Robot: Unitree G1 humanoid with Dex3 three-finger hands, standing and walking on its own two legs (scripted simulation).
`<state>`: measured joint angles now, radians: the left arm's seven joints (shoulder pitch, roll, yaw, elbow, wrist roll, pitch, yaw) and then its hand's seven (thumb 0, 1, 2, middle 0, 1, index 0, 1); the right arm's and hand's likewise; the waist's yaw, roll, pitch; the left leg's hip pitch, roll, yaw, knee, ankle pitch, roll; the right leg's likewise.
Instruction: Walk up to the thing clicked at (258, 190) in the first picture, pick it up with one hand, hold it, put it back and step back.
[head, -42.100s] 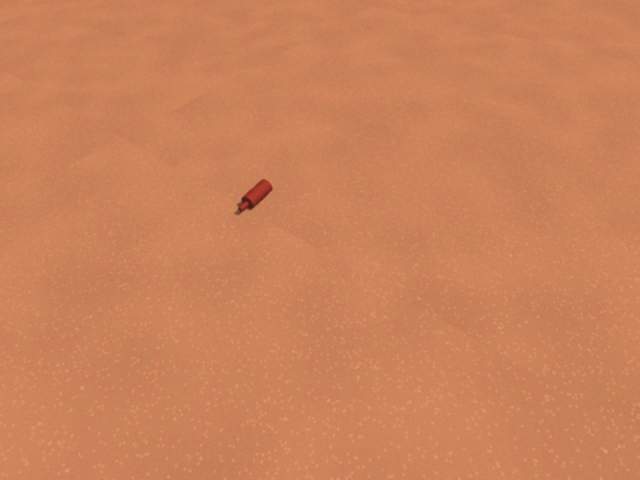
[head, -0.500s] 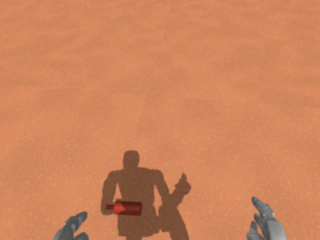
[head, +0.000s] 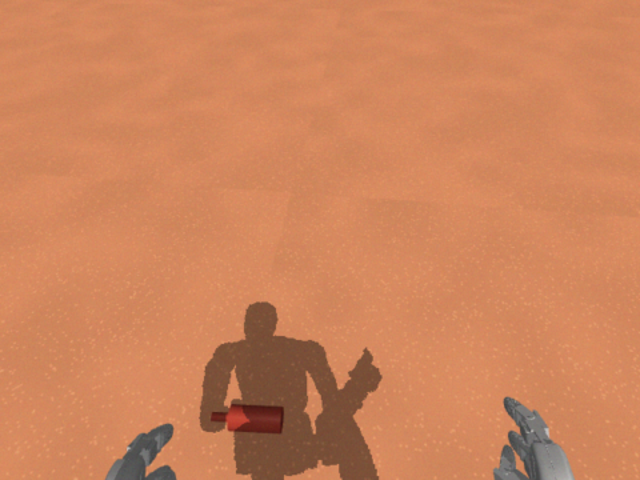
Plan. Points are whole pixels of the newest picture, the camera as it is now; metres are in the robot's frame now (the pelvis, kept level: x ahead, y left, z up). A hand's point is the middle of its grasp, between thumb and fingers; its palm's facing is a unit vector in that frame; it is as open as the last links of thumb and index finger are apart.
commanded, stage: home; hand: left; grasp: from above
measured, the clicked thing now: (247, 418) +0.47 +0.22 -0.68
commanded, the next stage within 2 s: stand in 0.32 s
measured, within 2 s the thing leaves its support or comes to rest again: neither
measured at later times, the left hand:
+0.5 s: hand out of the picture +0.16 +0.19 -0.07, palm faces +0.01 -0.96 -0.29, open 7.4 cm
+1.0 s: hand out of the picture +0.05 +0.23 -0.11, palm faces +0.02 -0.95 -0.31, open 7.4 cm
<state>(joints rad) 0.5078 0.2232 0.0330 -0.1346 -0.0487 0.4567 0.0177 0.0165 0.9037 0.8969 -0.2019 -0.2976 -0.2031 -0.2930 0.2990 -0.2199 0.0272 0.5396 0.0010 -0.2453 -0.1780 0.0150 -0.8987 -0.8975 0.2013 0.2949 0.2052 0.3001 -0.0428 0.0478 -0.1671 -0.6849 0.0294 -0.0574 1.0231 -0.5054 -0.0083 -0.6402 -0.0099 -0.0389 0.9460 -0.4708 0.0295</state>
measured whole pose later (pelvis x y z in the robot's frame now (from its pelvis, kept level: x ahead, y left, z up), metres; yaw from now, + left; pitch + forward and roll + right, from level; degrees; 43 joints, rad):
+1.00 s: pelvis -0.01 +0.00 +0.05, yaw +0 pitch -4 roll +0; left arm 0.21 0.27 0.04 1.00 0.04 0.02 0.03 0.01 0.90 0.90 -0.20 -0.30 -0.21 -0.30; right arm 0.20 -0.27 -0.04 1.02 -0.04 -0.01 -0.02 0.01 -0.90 -0.90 0.20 0.29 0.20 0.30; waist 0.01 0.00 0.06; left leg -0.20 -0.01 -0.01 0.54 -0.28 0.01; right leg -0.19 -0.05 0.00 0.52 -0.27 0.04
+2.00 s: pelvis +0.00 -0.01 +0.07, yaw -1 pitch -4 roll +0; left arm 0.11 0.30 0.03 1.14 0.02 0.00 0.02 0.01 0.90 0.90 -0.21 -0.30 -0.21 -0.30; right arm 0.13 -0.32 -0.02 1.13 -0.02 0.00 -0.01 0.01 -0.90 -0.90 0.20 0.29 0.20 0.30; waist 0.00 0.02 0.07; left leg -0.08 0.02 0.00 0.33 -0.19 -0.02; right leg -0.09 -0.02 0.00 0.34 -0.19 0.02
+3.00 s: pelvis +0.00 -0.02 +0.07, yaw -2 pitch -3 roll +0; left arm 0.11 0.33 0.03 1.10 0.00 0.00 0.00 0.01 0.90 0.90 -0.21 -0.30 -0.21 -0.30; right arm 0.11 -0.35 -0.02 1.11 -0.01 0.01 0.00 0.01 -0.90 -0.90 0.20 0.29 0.20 0.30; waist -0.01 0.02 0.08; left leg -0.12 0.05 0.01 0.38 -0.21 -0.03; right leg -0.14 0.00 0.01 0.38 -0.20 0.00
